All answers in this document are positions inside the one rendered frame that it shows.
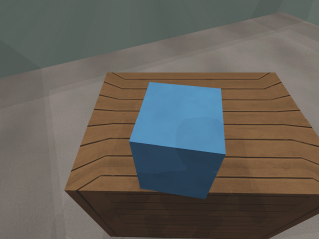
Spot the carton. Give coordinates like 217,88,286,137
129,82,226,199

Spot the pedestal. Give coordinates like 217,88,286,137
64,72,319,239

